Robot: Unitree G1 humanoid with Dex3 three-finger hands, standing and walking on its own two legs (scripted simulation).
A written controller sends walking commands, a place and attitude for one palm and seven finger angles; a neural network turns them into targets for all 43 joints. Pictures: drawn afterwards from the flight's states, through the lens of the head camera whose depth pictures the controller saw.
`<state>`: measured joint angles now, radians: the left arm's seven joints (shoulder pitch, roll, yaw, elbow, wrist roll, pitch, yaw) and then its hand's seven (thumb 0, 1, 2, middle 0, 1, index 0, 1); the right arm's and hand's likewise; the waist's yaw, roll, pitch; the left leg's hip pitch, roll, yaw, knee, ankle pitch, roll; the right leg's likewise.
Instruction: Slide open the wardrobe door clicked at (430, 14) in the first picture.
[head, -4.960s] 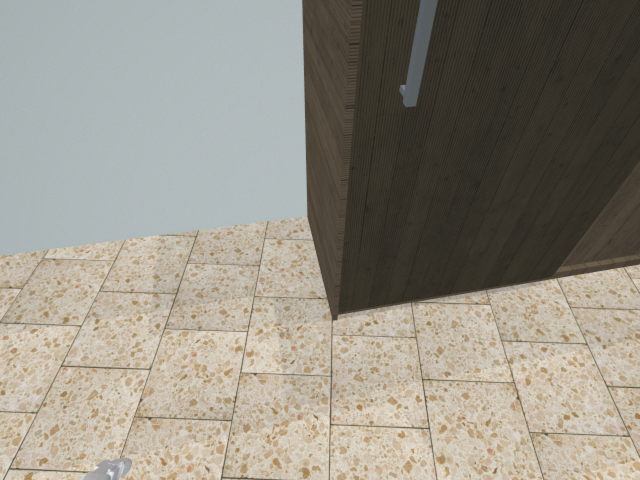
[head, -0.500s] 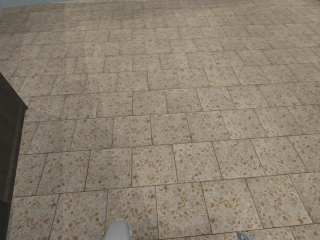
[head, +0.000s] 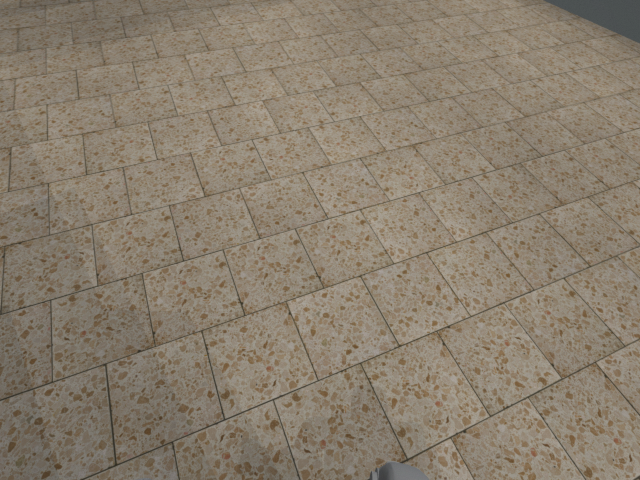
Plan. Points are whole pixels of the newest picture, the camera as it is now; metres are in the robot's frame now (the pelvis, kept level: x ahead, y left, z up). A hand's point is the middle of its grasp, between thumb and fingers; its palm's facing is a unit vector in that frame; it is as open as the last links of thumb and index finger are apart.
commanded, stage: walk to a spot facing it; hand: left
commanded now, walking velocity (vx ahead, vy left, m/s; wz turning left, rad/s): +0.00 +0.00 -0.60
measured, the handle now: out of the picture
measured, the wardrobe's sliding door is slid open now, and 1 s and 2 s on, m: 0.00 0.00 0.00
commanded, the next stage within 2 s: none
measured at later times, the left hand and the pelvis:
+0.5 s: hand (227, 456) +0.17 +0.14 -0.16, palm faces -0.25 -0.94 -0.22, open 7.4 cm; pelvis +0.02 -0.02 -0.01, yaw -18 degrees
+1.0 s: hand (231, 441) +0.19 +0.14 -0.17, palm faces -0.55 -0.81 -0.22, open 7.4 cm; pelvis +0.01 +0.01 +0.00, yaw -37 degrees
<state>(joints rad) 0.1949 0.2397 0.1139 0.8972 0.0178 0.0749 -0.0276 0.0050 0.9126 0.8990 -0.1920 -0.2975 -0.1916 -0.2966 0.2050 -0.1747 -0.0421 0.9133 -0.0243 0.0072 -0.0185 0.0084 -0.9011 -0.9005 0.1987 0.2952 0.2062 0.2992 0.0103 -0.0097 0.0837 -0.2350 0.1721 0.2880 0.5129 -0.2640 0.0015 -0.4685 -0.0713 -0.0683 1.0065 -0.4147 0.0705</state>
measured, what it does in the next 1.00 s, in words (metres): steps on the spot, turning right: right foot, then left foot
